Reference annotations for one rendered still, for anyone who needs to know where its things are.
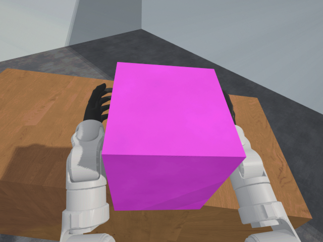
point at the left robot hand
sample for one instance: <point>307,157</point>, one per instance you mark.
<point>94,107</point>

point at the robot right upper arm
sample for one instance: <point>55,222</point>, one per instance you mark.
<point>272,236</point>

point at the carton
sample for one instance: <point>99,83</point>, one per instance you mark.
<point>170,140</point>

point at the pedestal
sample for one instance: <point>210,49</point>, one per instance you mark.
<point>39,113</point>

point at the robot left forearm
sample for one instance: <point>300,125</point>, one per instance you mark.
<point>86,206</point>

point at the right robot hand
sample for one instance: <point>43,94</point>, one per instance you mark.
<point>230,106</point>

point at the robot right forearm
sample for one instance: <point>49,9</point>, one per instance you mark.
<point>257,201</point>

